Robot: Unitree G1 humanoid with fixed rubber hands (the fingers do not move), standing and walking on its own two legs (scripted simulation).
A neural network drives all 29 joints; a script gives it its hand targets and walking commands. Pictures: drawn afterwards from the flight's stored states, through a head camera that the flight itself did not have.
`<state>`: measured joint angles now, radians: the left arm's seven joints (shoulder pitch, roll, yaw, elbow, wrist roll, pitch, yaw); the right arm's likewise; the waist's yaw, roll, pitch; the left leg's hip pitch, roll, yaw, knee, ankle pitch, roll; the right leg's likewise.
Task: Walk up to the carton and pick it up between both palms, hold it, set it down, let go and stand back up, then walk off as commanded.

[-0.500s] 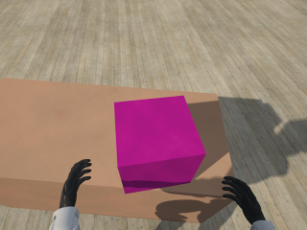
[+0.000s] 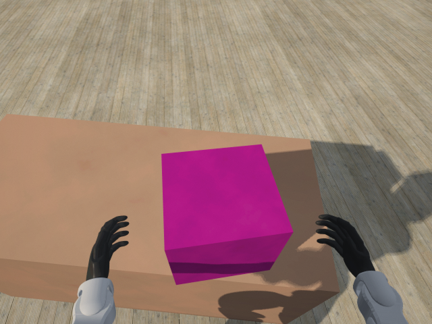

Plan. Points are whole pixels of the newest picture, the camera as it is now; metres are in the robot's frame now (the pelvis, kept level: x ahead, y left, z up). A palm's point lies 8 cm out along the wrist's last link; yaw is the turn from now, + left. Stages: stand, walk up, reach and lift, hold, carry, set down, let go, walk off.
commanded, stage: reach and lift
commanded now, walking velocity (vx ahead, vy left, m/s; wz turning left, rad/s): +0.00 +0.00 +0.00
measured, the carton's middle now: (218, 215) +0.36 +0.01 -0.10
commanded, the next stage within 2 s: none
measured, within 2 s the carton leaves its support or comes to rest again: neither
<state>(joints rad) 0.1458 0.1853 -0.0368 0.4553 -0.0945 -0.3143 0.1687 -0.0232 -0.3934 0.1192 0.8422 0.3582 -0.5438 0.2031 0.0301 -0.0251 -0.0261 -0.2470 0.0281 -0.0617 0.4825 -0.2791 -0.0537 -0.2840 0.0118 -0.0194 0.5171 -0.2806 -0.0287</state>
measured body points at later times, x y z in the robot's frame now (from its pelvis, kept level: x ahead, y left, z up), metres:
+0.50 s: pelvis -0.02 +0.00 +0.00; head -0.02 +0.00 +0.45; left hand +0.31 +0.22 +0.04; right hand +0.34 -0.22 +0.04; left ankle -0.02 +0.16 -0.74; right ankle -0.01 -0.10 -0.74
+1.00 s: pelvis -0.02 +0.00 +0.00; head -0.01 +0.00 +0.45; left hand +0.33 +0.23 +0.08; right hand +0.38 -0.22 +0.08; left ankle -0.02 +0.16 -0.74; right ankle -0.01 -0.10 -0.74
